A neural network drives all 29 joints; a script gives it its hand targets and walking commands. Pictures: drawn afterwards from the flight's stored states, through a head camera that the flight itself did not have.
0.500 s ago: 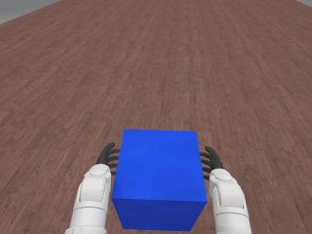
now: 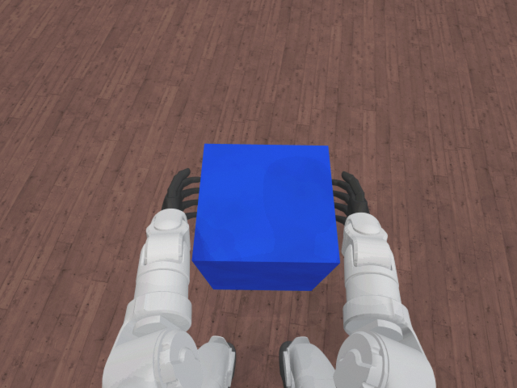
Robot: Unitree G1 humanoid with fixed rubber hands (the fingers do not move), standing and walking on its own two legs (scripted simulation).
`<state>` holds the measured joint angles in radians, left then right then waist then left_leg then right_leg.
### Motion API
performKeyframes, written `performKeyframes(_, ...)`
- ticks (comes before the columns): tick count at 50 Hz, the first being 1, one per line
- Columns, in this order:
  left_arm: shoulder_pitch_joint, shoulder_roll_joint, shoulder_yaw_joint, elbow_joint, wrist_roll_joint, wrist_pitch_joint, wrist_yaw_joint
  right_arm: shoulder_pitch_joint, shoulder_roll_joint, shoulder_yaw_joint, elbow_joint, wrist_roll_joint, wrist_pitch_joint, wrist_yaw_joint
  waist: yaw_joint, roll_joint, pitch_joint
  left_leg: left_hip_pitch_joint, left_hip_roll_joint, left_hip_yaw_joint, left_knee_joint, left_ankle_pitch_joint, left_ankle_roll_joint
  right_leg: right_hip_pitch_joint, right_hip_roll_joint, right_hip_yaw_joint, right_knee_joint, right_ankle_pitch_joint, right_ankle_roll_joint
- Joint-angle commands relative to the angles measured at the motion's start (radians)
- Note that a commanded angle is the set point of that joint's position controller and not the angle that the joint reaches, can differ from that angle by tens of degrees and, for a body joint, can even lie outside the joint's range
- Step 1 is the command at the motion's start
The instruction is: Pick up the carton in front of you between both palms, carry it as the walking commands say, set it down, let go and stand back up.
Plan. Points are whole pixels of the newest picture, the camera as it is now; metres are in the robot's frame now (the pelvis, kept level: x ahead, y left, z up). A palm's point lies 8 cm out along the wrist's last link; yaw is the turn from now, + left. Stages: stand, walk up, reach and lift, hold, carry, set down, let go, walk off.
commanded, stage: set down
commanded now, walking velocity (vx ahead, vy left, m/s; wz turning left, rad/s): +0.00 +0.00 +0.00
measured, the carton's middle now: (264, 225) +0.39 +0.00 -0.12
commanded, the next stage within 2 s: none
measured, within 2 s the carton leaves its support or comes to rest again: rests again in 1.76 s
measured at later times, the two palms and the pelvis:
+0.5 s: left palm (197, 219) +0.44 +0.15 -0.20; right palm (331, 222) +0.44 -0.15 -0.20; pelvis +0.00 +0.00 -0.12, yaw +0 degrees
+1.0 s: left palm (209, 227) +0.48 +0.15 -0.36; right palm (317, 231) +0.48 -0.15 -0.36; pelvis -0.04 +0.00 -0.25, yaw +0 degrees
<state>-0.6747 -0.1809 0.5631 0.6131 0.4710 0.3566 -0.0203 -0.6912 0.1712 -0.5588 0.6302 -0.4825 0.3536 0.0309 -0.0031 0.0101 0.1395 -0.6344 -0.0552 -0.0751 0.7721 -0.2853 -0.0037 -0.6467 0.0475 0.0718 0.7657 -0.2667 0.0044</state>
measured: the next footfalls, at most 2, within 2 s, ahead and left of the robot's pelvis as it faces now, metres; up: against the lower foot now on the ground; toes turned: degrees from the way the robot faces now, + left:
none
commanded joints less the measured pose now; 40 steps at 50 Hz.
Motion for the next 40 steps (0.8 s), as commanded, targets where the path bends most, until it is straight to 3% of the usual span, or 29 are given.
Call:
performKeyframes(1, -0.464, -0.696, -0.424, 0.058, -0.165, -0.146, -0.142, -0.431, 0.687, 0.400, 0.056, 0.158, -0.141, 0.140, -0.018, -0.001, -0.582, 0.026, -0.076, 0.027, 0.003, 0.164, -0.004, 0.080, 0.078, -0.035, 0.014, 0.174, -0.008)
performKeyframes(5, -0.537, -0.809, -0.636, -0.014, -0.263, -0.229, -0.147, -0.508, 0.802, 0.612, -0.033, 0.258, -0.221, 0.144, -0.024, -0.008, -0.975, -0.044, -0.087, 0.031, 0.151, 0.325, -0.016, 0.059, 0.086, -0.033, 0.165, 0.354, 0.006)
performKeyframes(8, -0.559, -0.836, -0.769, -0.101, -0.336, -0.232, -0.141, -0.539, 0.840, 0.756, -0.118, 0.339, -0.223, 0.146, -0.011, -0.004, -1.270, -0.081, -0.091, 0.032, 0.249, 0.435, -0.024, 0.047, 0.092, -0.031, 0.273, 0.469, 0.014)
performKeyframes(10, -0.548, -0.847, -0.805, -0.121, -0.356, -0.212, -0.138, -0.532, 0.856, 0.800, -0.133, 0.367, -0.202, 0.149, 0.001, -0.004, -1.332, -0.136, -0.095, 0.037, 0.287, 0.433, -0.031, -0.002, 0.096, -0.033, 0.315, 0.466, 0.020)
performKeyframes(18, -0.561, -0.844, -0.707, 0.004, -0.328, -0.112, -0.176, -0.530, 0.858, 0.702, 0.003, 0.331, -0.105, 0.180, -0.007, -0.011, -1.103, -0.437, -0.100, 0.060, 0.371, 0.188, -0.029, -0.348, 0.099, -0.054, 0.387, 0.206, 0.028)
performKeyframes(26, -0.669, -0.784, -0.618, 0.077, -0.313, -0.132, -0.157, -0.636, 0.803, 0.609, 0.076, 0.316, -0.125, 0.156, -0.009, -0.007, -1.126, -0.625, -0.115, 0.070, 0.506, 0.168, -0.030, -0.539, 0.110, -0.070, 0.528, 0.185, 0.033)
performKeyframes(40, -0.960, -0.722, -0.646, 0.065, -0.396, -0.112, -0.110, -0.933, 0.736, 0.631, 0.059, 0.400, -0.102, 0.108, -0.005, -0.009, -1.328, -0.767, -0.130, 0.118, 0.760, 0.076, -0.046, -0.697, 0.129, -0.117, 0.771, 0.090, 0.044)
